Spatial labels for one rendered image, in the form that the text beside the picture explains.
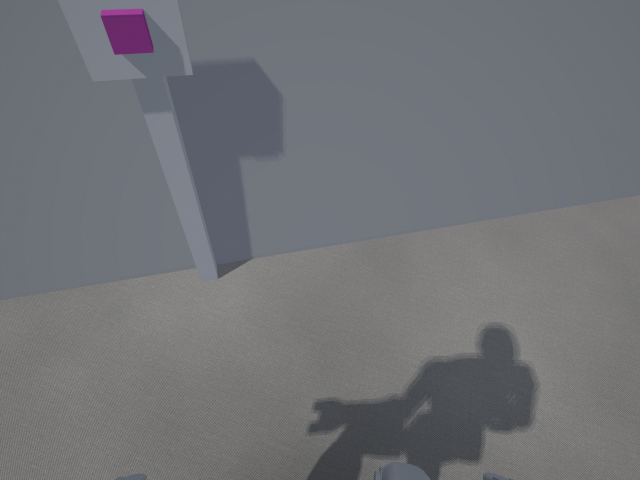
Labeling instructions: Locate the button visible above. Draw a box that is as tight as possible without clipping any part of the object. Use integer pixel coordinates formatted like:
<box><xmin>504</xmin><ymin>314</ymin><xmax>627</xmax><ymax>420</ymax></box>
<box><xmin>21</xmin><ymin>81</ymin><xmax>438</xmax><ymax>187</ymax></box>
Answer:
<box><xmin>100</xmin><ymin>9</ymin><xmax>153</xmax><ymax>55</ymax></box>

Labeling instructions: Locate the panel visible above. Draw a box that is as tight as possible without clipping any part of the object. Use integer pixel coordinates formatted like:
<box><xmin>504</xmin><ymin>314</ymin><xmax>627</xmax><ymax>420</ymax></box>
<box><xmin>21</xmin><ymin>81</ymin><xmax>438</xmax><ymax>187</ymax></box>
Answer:
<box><xmin>58</xmin><ymin>0</ymin><xmax>218</xmax><ymax>282</ymax></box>

